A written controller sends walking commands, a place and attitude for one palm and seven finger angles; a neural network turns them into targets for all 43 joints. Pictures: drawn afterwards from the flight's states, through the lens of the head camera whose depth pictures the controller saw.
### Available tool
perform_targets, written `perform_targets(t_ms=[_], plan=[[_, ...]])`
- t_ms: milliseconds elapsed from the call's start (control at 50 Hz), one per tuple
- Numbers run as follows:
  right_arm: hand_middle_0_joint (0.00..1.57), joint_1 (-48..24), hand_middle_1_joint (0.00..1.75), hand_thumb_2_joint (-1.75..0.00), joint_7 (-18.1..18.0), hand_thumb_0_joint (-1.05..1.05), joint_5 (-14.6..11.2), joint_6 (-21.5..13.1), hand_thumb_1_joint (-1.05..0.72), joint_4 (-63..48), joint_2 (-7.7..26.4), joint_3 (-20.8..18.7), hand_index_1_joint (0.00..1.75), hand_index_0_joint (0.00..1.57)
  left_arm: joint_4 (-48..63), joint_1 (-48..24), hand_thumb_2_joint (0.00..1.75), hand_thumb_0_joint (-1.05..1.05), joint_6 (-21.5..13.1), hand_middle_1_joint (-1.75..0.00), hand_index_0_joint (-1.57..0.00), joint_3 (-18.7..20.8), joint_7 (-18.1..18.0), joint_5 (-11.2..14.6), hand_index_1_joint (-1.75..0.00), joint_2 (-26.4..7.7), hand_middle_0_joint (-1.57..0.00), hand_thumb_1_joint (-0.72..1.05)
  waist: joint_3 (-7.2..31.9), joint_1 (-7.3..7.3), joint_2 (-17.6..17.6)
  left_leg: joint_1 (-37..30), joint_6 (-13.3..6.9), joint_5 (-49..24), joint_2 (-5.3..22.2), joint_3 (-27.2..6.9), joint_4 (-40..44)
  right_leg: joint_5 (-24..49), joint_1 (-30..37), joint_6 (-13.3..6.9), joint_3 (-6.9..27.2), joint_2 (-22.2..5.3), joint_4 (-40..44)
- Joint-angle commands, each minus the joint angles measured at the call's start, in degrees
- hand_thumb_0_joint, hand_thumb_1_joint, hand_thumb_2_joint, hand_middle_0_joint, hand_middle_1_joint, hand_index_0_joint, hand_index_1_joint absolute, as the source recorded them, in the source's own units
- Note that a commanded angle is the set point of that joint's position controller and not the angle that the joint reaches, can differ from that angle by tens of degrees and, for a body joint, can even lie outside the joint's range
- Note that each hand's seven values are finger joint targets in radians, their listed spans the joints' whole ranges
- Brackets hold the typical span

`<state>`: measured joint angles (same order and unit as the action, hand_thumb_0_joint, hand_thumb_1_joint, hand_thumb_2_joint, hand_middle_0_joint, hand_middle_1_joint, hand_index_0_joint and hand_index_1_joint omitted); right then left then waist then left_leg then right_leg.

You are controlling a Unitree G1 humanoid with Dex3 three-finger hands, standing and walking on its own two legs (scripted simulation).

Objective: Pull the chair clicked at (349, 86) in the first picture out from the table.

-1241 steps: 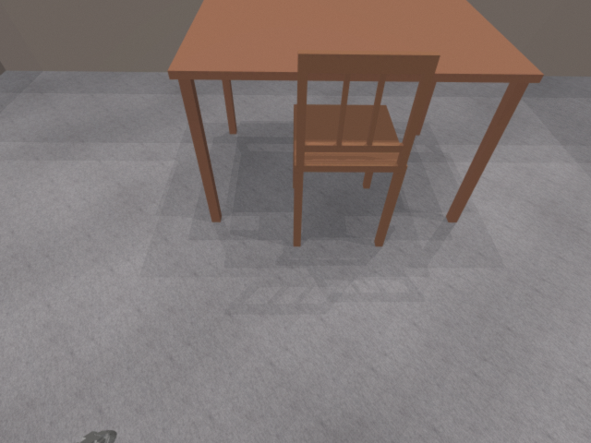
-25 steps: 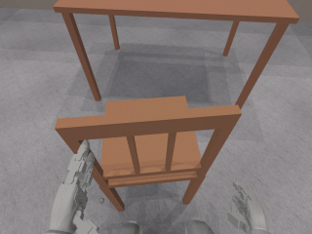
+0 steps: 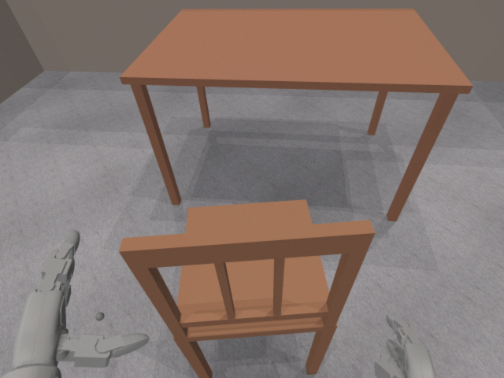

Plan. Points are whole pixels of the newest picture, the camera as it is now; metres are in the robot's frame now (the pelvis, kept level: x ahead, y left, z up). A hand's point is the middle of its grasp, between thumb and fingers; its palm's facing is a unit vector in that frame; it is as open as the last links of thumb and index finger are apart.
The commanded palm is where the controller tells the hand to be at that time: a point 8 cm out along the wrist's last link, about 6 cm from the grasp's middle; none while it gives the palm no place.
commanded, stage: draw the hand back to the body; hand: left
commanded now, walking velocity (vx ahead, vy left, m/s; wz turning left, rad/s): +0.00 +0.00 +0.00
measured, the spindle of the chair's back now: (225, 290) +0.30 +0.09 -0.08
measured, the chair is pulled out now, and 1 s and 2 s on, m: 0.61 0.61 0.61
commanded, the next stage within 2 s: step back with the hand held close in 0.80 s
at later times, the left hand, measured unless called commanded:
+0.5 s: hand (32, 245) +0.21 +0.27 +0.20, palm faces +0.50 -0.75 -0.43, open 8.5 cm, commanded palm +0.16 +0.30 +0.20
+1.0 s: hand (30, 249) +0.21 +0.27 +0.19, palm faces +0.47 -0.78 -0.42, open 7.4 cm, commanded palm +0.16 +0.30 +0.20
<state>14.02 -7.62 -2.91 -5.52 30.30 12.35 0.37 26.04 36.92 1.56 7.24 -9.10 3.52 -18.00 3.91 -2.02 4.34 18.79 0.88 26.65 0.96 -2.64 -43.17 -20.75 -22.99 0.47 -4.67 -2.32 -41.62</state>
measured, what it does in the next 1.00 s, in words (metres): stands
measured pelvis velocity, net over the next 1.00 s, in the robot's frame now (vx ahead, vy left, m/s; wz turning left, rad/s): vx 0.01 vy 0.00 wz -0.04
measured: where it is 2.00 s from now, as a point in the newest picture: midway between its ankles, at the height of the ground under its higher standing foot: outside the picture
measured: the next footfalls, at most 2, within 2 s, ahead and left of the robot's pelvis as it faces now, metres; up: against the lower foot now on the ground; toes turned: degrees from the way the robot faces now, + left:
none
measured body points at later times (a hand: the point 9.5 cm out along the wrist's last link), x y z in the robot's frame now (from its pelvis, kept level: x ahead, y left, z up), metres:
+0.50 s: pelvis +0.02 +0.00 +0.02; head +0.00 -0.03 +0.47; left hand +0.18 +0.30 +0.22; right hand +0.21 -0.22 -0.06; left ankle -0.04 +0.13 -0.71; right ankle +0.01 -0.13 -0.71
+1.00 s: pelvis +0.01 +0.00 +0.03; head +0.00 -0.02 +0.48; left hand +0.18 +0.31 +0.22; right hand +0.19 -0.22 -0.06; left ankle -0.04 +0.13 -0.71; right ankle +0.01 -0.13 -0.71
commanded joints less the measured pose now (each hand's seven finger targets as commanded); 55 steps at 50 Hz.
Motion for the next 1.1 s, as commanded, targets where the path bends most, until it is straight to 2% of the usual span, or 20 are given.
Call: perform_targets(t_ms=[0,60,180,220,300,340,360,400,440,480,560,640,660,700,880,900,920,940,1000,1080], plan=[[0.2,-7.86,0.3,-0.9,0.06,0.0,0.66,-4.39,-0.9,-7.94,5.14,-1.51,0.3,0.2,11.66,-2.82,0.55,0.0,-4.22,-0.15,-0.1,5.99,-1.28,-0.38,-0.15,-6.5,-0.1,0.17,0.27,0.06,-2.65,-0.59,-1.36,-17.15,0.65,1.03,11.69,13.4,10.66,-1.67,1.19,-1.14,10.38],[0.2,-8.45,0.3,-0.9,0.46,0.0,0.81,-4.8,-0.9,-6.47,5.41,-1.62,0.3,0.2,11.12,-4.84,0.6,0.0,-4.88,-0.17,-0.12,9.65,-1.61,-0.63,-0.17,-9.28,-0.12,0.28,-0.57,-0.6,-1.56,-2.15,-1.17,-18.78,0.83,1.01,14.05,14.75,13.18,-1.9,1.25,-1.03,12.27],[0.2,-9.59,0.3,-0.9,1.4,0.0,1.15,-5.6,-0.9,-4.93,5.0,-1.59,0.3,0.2,11.92,-7.07,0.71,0.0,-6.36,-0.22,-0.15,13.8,-1.31,-0.41,-0.22,-10.29,-0.15,0.5,0.23,-0.91,-1.39,-7.02,-1.18,-24.54,1.14,1.59,16.99,20.67,16.8,-1.82,1.43,-0.8,14.16],[0.2,-9.78,0.3,-0.9,1.61,0.0,1.2,-5.27,-0.9,-4.39,5.01,-1.75,0.3,0.2,10.72,-7.6,0.74,0.0,-6.46,-0.23,-0.16,15.23,-1.19,-0.15,-0.23,-10.59,-0.16,0.57,-0.19,-0.96,-2.83,-7.8,-1.26,-25.51,1.35,1.9,17.59,22.01,17.45,-1.68,1.47,-0.67,14.93],[0.2,-10.17,0.3,-0.9,1.95,0.0,1.25,-5.17,-0.9,-3.47,5.32,-1.94,0.3,0.2,10.49,-10.96,0.81,0.0,-7.06,-0.26,-0.18,17.76,-1.1,0.13,-0.26,-11.9,-0.18,0.72,-0.49,-0.89,-0.62,-9.51,-1.26,-26.29,1.35,2.35,18.69,22.99,18.4,-1.63,1.9,-0.66,16.31],[0.2,-10.22,0.3,-0.9,2.1,0.0,1.35,-5.22,-0.9,-3.2,5.5,-2.14,0.3,0.2,10.71,-12.36,0.85,0.0,-7.39,-0.28,-0.19,19.43,-1.19,0.18,-0.28,-13.11,-0.19,0.79,0.65,-1.04,-1.82,-10.5,-1.36,-27.24,1.42,2.45,19.04,23.84,19.3,-1.5,1.79,-0.65,16.56],[0.2,-10.73,0.3,-0.9,2.2,0.0,1.31,-5.32,-0.9,-2.89,5.62,-2.1,0.3,0.2,10.67,-13.39,0.87,0.0,-7.35,-0.29,-0.19,20.45,-1.16,0.28,-0.29,-13.93,-0.19,0.83,0.06,-1.1,0.37,-10.55,-1.29,-27.17,1.28,2.62,19.18,23.97,19.51,-1.68,2.19,-0.61,17.05],[0.2,-10.63,0.3,-0.9,2.33,0.0,1.39,-5.47,-0.9,-2.57,5.7,-2.15,0.3,0.2,9.92,-14.42,0.9,0.0,-7.75,-0.3,-0.2,21.91,-1.32,0.42,-0.3,-14.74,-0.2,0.9,0.05,-1.31,-0.56,-10.74,-1.27,-27.6,1.38,2.48,19.75,24.01,20.05,-1.61,1.82,-0.69,17.16],[0.2,-10.83,0.3,-0.9,2.69,0.0,1.29,-5.17,-0.9,-2.4,5.71,-2.37,0.3,0.2,7.27,-12.17,0.9,0.0,-7.5,-0.3,-0.2,19.28,-0.68,0.48,-0.3,-11.37,-0.2,0.9,-0.64,-1.13,-2.3,-10.96,-1.44,-28.17,1.59,2.8,19.97,24.37,19.69,-1.37,1.67,-0.72,17.33],[0.2,-11.08,0.3,-0.9,2.95,0.0,1.23,-4.8,-0.9,-2.41,5.88,-2.4,0.3,0.2,6.68,-12.12,0.9,0.0,-7.39,-0.3,-0.2,18.17,-0.33,0.53,-0.3,-10.42,-0.2,0.9,-1.95,-1.08,-2.26,-10.32,-1.33,-27.7,1.67,2.65,20.45,23.44,19.41,-1.44,1.6,-0.63,17.63],[0.2,-11.46,0.3,-0.9,2.96,0.0,1.36,-5.0,-0.9,-2.53,6.31,-2.69,0.3,0.2,10.14,-13.37,0.9,0.0,-7.93,-0.3,-0.2,20.93,-0.69,0.31,-0.3,-14.06,-0.2,0.9,0.53,-1.49,-0.62,-11.13,-1.26,-27.84,1.46,2.37,20.59,23.23,20.61,-1.55,1.78,-0.64,17.36],[0.2,-11.23,0.3,-0.9,2.88,0.0,1.3,-5.3,-0.9,-2.76,5.85,-2.63,0.3,0.2,11.77,-12.95,0.9,0.0,-8.2,-0.3,-0.2,20.82,-0.79,0.2,-0.3,-13.74,-0.2,0.9,1.41,-1.48,-0.63,-11.73,-1.2,-28.55,1.53,2.53,20.66,23.57,20.79,-1.48,1.73,-0.65,17.4],[0.2,-11.48,0.3,-0.9,2.81,0.0,1.34,-5.43,-0.9,-2.43,6.02,-2.55,0.3,0.2,11.88,-13.48,0.9,0.0,-8.07,-0.3,-0.2,21.57,-0.88,0.15,-0.3,-14.67,-0.2,0.9,0.67,-1.44,1.08,-11.34,-1.08,-28.08,1.44,2.37,20.7,23.2,20.71,-1.71,2.0,-0.58,17.66],[0.2,-11.15,0.3,-0.9,2.7,0.0,1.34,-5.43,-0.9,-2.24,5.84,-2.57,0.3,0.2,9.77,-12.25,0.9,0.0,-8.0,-0.3,-0.2,20.8,-0.87,0.2,-0.3,-13.15,-0.2,0.9,-0.17,-1.34,-0.9,-11.19,-1.2,-27.86,1.56,2.57,20.8,23.18,20.22,-1.58,1.74,-0.54,17.76],[0.2,-11.38,0.3,-0.9,2.95,0.0,1.36,-5.4,-0.9,-2.19,6.02,-2.52,0.3,0.2,9.79,-13.56,0.9,0.0,-8.04,-0.3,-0.2,20.01,-0.66,0.05,-0.3,-12.79,-0.2,0.9,-1.25,-1.38,-0.52,-10.48,-1.14,-26.13,1.6,2.43,21.35,21.18,19.83,-1.72,1.84,-0.5,18.2],[0.2,-11.33,0.3,-0.9,3.06,0.0,1.42,-5.37,-0.9,-2.22,6.14,-2.37,0.3,0.2,9.57,-13.84,0.9,0.0,-7.95,-0.3,-0.2,17.41,-0.4,0.06,-0.3,-10.56,-0.2,0.9,-1.34,-0.95,-1.16,-10.57,-1.16,-26.12,1.54,2.2,21.55,20.77,19.51,-1.66,1.65,-0.48,17.98],[0.2,-9.57,0.3,-0.9,3.05,0.0,0.93,-4.04,-0.9,-3.87,7.33,-3.04,0.3,0.2,14.96,-23.67,0.9,0.0,-11.13,-0.3,-0.2,27.29,-0.45,0.52,-0.3,-20.96,-0.2,0.9,-6.81,0.39,-2.25,-8.08,-2.21,-20.99,3.31,2.76,20.36,26.65,14.4,-1.65,8.66,-3.08,21.22],[0.2,-9.68,0.3,-0.9,2.9,0.0,1.2,-3.33,-0.9,-2.58,6.4,-2.96,0.3,0.2,9.48,-18.93,0.9,0.0,-11.5,-0.3,-0.2,25.04,-0.02,0.21,-0.3,-17.11,-0.2,0.9,-5.36,1.11,-3.63,-8.32,-2.12,-18.93,2.93,2.0,20.34,27.16,15.46,-1.95,8.58,-4.16,21.15],[0.2,-10.22,0.3,-0.9,3.19,0.0,1.49,-1.56,-0.9,-3.66,6.76,-3.18,0.3,0.2,6.59,-10.84,0.9,0.0,-11.5,-0.3,-0.2,21.28,0.52,-0.24,-0.3,-11.97,-0.2,0.9,-1.84,1.1,-1.89,-9.25,-2.12,-21.87,3.55,2.14,21.29,28.0,17.31,-1.49,7.8,-4.26,19.33],[0.2,-11.05,0.3,-0.9,3.23,0.0,1.56,0.26,-0.9,-5.2,6.58,-3.4,0.3,0.2,10.61,-6.81,0.9,0.0,-11.44,-0.3,-0.2,21.75,-0.19,-0.84,-0.3,-12.57,-0.2,0.9,1.94,0.96,-0.27,-9.02,-2.32,-30.9,5.57,0.93,21.7,29.15,18.52,-0.72,5.31,-3.72,15.86]])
